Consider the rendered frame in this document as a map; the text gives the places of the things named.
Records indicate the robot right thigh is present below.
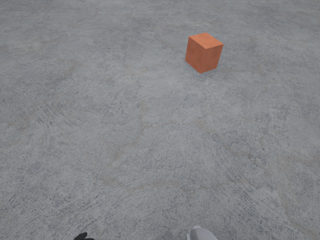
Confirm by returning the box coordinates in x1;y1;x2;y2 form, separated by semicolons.
185;228;218;240

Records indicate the carton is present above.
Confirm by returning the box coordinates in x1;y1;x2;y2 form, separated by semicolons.
185;32;224;74

